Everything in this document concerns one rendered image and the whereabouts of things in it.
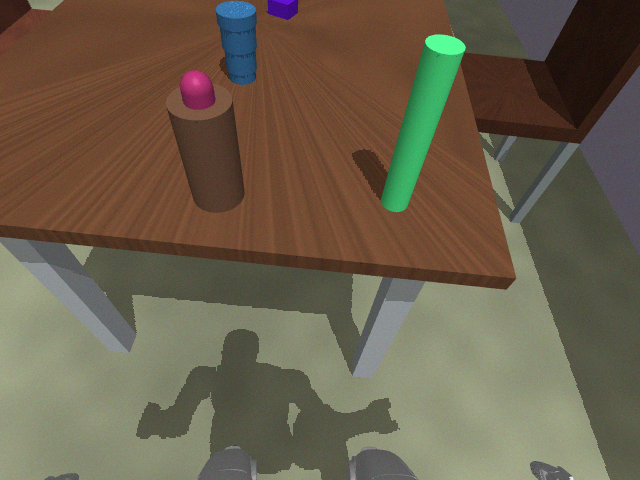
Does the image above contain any chair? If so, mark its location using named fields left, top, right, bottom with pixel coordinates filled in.
left=0, top=0, right=51, bottom=57
left=460, top=0, right=640, bottom=223

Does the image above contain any table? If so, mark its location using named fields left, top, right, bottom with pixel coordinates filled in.
left=0, top=0, right=517, bottom=379

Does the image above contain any right robot hand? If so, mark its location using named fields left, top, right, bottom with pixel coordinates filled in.
left=530, top=461, right=574, bottom=480

